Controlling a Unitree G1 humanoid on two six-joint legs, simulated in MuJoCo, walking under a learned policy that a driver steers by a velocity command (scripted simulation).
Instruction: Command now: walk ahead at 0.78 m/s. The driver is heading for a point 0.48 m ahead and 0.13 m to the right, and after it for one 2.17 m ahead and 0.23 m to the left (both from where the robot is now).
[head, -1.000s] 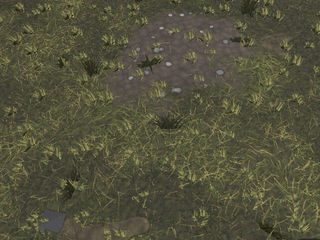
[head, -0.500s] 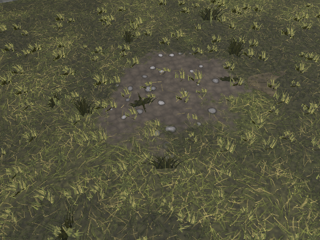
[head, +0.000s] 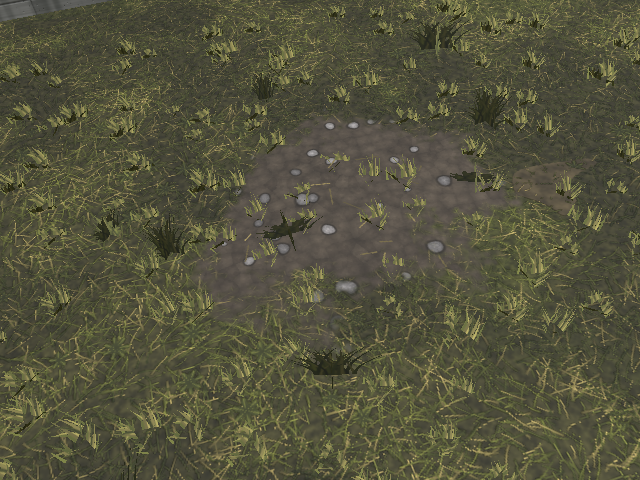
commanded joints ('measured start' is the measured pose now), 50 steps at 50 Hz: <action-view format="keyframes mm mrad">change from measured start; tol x32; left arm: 1 196 105 -1 7 17 -17 -7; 21 487 -66 -63 -39 28 37 38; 50 39 127 41 -263 28 19 56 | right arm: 1 -231 -41 12 -202 12 -68 11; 15 -557 6 20 -356 -10 -56 82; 20 54 -224 -63 -234 -51 -27 25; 33 -394 -116 -56 -197 -43 -20 -13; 50 -232 -91 -75 -57 -4 50 13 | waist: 1 100 -152 17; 15 55 -102 207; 19 -215 -262 -119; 22 -137 187 -641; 29 58 50 6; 42 -17 -404 -218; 50 7 -163 -38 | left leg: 1 -762 57 -23 361 108 59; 16 -294 -65 152 -454 541 15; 19 234 -67 110 -433 562 70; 21 938 466 -590 -395 954 293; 28 -44 300 55 -719 699 185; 40 64 212 270 -421 481 53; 42 -170 27 204 36 -287 -80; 50 -456 90 -3 213 214 -7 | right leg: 1 513 -355 639 -365 -361 -208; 14 277 -215 77 -598 321 -126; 18 429 -235 133 -151 1194 -62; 20 29 -115 127 408 693 12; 21 -233 80 197 866 -262 65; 39 11 -54 16 23 231 -18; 41 226 -207 230 -133 874 -86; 44 292 -377 522 -330 -333 -240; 50 235 -333 273 -457 -266 -88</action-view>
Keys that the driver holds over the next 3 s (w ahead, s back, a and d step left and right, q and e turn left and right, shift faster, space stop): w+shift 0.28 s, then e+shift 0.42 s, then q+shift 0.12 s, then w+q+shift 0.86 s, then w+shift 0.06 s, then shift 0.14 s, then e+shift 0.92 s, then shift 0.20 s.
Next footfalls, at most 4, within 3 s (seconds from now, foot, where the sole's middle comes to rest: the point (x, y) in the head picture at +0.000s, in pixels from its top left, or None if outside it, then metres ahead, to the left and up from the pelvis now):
0.40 left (296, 467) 0.52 0.13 -0.77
0.80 right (434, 438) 0.58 -0.16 -0.77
1.46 left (314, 297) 0.95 0.10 -0.77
1.92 right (297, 165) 1.44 0.16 -0.77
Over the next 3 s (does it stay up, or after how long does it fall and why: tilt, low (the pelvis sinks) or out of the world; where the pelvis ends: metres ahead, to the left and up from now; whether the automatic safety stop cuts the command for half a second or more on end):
stays up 1.35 0.21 0.01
